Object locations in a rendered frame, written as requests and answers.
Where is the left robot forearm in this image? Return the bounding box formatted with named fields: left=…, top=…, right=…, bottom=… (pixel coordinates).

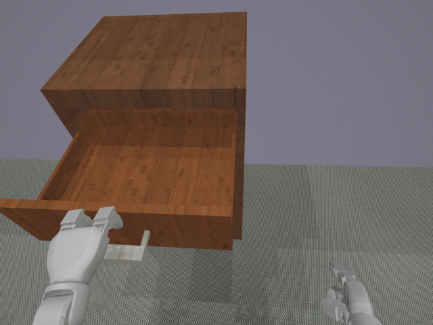
left=32, top=281, right=91, bottom=325

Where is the handle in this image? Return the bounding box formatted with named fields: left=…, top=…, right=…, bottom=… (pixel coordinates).
left=101, top=230, right=150, bottom=265

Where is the cabinet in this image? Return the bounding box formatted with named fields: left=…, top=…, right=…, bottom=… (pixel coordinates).
left=40, top=12, right=247, bottom=240

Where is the robot right hand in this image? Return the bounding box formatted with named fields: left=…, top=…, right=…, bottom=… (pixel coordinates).
left=322, top=262, right=374, bottom=325

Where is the robot left hand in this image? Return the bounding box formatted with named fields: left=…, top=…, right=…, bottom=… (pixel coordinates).
left=47, top=206, right=123, bottom=309

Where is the drawer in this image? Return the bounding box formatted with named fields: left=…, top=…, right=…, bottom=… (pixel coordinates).
left=0, top=110, right=237, bottom=251

